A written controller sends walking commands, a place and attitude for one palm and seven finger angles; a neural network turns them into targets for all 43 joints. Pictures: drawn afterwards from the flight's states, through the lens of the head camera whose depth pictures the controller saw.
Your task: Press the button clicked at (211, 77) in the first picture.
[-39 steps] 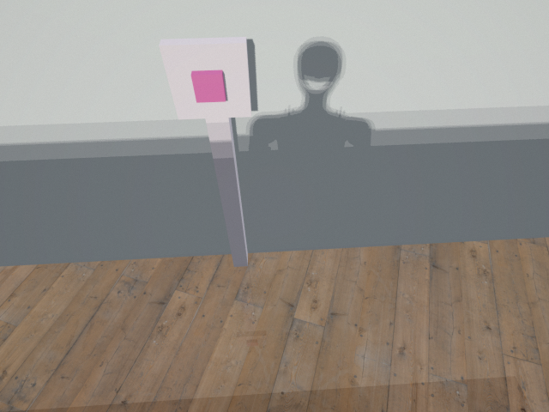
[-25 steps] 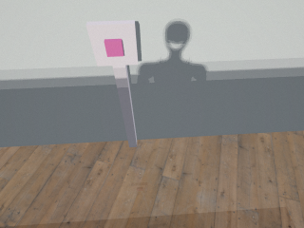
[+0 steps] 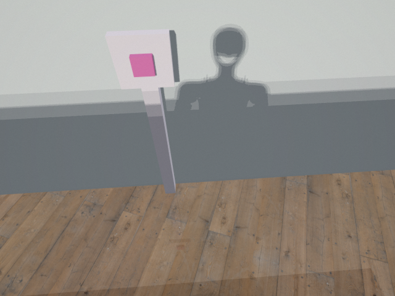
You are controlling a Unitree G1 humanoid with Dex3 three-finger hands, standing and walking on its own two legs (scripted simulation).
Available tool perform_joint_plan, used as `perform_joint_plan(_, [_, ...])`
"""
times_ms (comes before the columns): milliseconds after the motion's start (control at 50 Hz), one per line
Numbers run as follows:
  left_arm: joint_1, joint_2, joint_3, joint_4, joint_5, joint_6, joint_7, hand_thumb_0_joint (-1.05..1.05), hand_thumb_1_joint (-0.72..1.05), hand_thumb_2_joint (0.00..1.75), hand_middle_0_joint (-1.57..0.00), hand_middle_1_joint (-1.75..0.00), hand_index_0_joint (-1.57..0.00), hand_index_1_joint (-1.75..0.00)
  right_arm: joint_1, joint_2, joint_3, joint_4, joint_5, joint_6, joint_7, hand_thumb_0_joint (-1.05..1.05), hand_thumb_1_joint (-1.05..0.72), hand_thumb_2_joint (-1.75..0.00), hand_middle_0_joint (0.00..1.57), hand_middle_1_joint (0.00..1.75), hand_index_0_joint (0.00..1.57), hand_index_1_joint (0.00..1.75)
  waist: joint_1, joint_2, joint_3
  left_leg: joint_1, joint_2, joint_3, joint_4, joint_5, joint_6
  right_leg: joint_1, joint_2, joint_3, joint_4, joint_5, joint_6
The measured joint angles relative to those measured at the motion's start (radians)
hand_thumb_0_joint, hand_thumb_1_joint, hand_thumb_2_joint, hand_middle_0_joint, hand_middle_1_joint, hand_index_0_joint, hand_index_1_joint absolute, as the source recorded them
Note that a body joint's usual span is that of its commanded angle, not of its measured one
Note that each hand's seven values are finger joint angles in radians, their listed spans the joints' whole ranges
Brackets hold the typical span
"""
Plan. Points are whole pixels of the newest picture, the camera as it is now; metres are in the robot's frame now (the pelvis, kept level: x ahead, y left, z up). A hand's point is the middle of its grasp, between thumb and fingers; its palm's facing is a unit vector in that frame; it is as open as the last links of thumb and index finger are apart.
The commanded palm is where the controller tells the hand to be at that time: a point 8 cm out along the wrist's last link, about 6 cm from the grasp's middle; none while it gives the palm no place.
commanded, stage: look at it before walking up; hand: left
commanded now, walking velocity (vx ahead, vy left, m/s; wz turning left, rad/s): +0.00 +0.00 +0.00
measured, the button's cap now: (142, 64) +0.73 +0.21 +0.08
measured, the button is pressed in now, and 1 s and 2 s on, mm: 0 0 0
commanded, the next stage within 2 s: turn to face it in 0.06 s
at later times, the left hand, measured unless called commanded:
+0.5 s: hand out of the picture +0.06 +0.21 -0.17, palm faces +0.04 -0.96 -0.28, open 7.4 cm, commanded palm none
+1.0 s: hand out of the picture +0.12 +0.17 -0.19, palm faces +0.08 -0.97 -0.24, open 7.3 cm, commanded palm none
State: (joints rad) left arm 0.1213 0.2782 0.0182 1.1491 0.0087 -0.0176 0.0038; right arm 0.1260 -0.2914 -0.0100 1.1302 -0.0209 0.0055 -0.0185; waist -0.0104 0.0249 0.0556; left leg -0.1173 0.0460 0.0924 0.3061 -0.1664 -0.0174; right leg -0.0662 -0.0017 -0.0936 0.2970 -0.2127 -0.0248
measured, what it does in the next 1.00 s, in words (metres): walks ahead: right foot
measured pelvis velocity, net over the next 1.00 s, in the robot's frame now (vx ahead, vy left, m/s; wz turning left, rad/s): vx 0.10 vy -0.03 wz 0.08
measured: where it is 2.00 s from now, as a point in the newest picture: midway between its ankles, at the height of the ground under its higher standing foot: outside the picture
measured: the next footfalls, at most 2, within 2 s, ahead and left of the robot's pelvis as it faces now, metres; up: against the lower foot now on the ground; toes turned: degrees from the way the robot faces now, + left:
right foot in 1.00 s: +0.19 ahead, -0.14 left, +0.00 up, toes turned -2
left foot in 1.36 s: +0.31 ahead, +0.07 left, +0.00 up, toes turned +13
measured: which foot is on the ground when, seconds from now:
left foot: down 0.00-1.00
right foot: down 0.00-0.74, up 0.76-0.98, down 1.00-1.00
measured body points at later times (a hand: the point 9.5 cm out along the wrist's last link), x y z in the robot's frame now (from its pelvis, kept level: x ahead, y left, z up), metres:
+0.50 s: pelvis +0.01 +0.00 +0.00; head +0.03 -0.02 +0.44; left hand +0.06 +0.26 -0.15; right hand +0.05 -0.25 -0.17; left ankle +0.00 +0.13 -0.75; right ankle -0.03 -0.10 -0.75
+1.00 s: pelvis +0.10 -0.03 -0.02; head +0.15 -0.05 +0.42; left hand +0.12 +0.22 -0.17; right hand -0.04 -0.22 -0.17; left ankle +0.00 +0.13 -0.75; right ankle +0.14 -0.14 -0.75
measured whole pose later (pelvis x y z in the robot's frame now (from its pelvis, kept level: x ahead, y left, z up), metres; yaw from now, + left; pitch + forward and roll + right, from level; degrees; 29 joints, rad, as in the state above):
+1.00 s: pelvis +0.10 -0.03 -0.02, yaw +5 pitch +1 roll +1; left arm 0.21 0.18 0.07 1.09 0.02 -0.02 -0.02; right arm 0.50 -0.10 -0.03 1.22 -0.04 0.00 -0.03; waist -0.05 0.03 0.09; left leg -0.10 0.07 0.02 0.50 -0.41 -0.05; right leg -0.34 -0.06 -0.10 0.60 -0.30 -0.02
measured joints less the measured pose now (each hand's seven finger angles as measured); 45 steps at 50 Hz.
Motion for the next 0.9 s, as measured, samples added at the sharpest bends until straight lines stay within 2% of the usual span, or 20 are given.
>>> perform_joint_plan(340, [-0.019, 0.007, 0.001, -0.015, -0.003, 0.006, 0.007, 0.00, 0.90, 0.90, -0.20, -0.30, -0.20, -0.30, 0.006, -0.006, 0.000, -0.004, 0.001, 0.009, -0.003, 0.01, -0.91, -0.89, 0.20, 0.30, 0.20, 0.30, -0.009, -0.004, 0.004, -0.005, -0.001, -0.013, 0.011, -0.011, -0.007, -0.001, -0.001, -0.012, 0.016, -0.020, -0.003])
perform_joint_plan(520, [0.014, -0.061, -0.005, -0.027, -0.005, 0.022, 0.019, 0.00, 0.91, 0.90, -0.20, -0.30, -0.20, -0.30, 0.040, 0.071, 0.007, -0.005, 0.000, 0.028, -0.005, 0.01, -0.91, -0.89, 0.20, 0.30, 0.20, 0.30, -0.007, -0.003, 0.011, -0.043, -0.013, -0.044, 0.085, -0.044, -0.006, -0.028, -0.018, -0.043, 0.096, -0.069, -0.001])
perform_joint_plan(680, [0.141, -0.120, 0.006, 0.015, 0.006, 0.025, 0.005, 0.00, 0.91, 0.90, -0.20, -0.30, -0.20, -0.30, 0.130, 0.140, -0.001, 0.027, -0.014, 0.027, 0.002, 0.01, -0.93, -0.89, 0.20, 0.30, 0.20, 0.30, -0.001, -0.010, -0.011, -0.071, 0.008, -0.053, 0.221, -0.145, 0.003, -0.010, -0.010, -0.062, 0.148, -0.134, -0.002])
perform_joint_plan(740, [0.194, -0.127, 0.017, 0.036, 0.008, 0.029, -0.002, 0.00, 0.91, 0.90, -0.20, -0.30, -0.20, -0.30, 0.176, 0.162, -0.008, 0.030, -0.015, 0.008, 0.001, 0.01, -0.93, -0.89, 0.20, 0.30, 0.20, 0.30, 0.001, -0.045, -0.011, -0.063, -0.005, -0.036, 0.250, -0.188, 0.002, -0.027, -0.031, -0.047, 0.220, -0.190, -0.001])
perform_joint_plan(800, [0.208, -0.135, 0.021, 0.046, 0.010, 0.041, -0.010, 0.01, 0.91, 0.90, -0.20, -0.30, -0.20, -0.30, 0.224, 0.178, -0.016, 0.024, -0.023, -0.024, -0.013, 0.01, -0.92, -0.89, 0.20, 0.30, 0.20, 0.30, -0.015, -0.053, 0.001, -0.056, -0.011, -0.023, 0.244, -0.203, 0.008, -0.147, -0.033, -0.018, 0.485, -0.266, -0.009])
perform_joint_plan(840, [0.190, -0.136, 0.025, 0.038, 0.010, 0.042, -0.014, 0.01, 0.91, 0.90, -0.20, -0.30, -0.20, -0.30, 0.263, 0.187, -0.015, 0.026, -0.023, -0.037, -0.021, 0.01, -0.92, -0.89, 0.20, 0.30, 0.20, 0.30, -0.030, -0.045, 0.016, -0.036, -0.011, -0.029, 0.206, -0.190, 0.005, -0.239, -0.031, -0.001, 0.630, -0.269, -0.009])
perform_joint_plan(860, [0.176, -0.137, 0.027, 0.028, 0.009, 0.039, -0.016, 0.01, 0.91, 0.90, -0.20, -0.30, -0.20, -0.30, 0.282, 0.190, -0.014, 0.031, -0.023, -0.039, -0.024, 0.01, -0.92, -0.89, 0.20, 0.30, 0.20, 0.30, -0.035, -0.039, 0.022, -0.024, -0.009, -0.035, 0.183, -0.182, 0.002, -0.274, -0.034, 0.003, 0.652, -0.259, -0.007])
perform_joint_plan(900, [0.143, -0.138, 0.031, -0.001, 0.007, 0.033, -0.022, 0.01, 0.91, 0.90, -0.20, -0.30, -0.20, -0.30, 0.316, 0.193, -0.014, 0.048, -0.023, -0.036, -0.025, 0.01, -0.92, -0.89, 0.20, 0.30, 0.20, 0.30, -0.041, -0.020, 0.031, -0.001, -0.003, -0.047, 0.141, -0.170, -0.007, -0.319, -0.047, 0.006, 0.607, -0.226, -0.002])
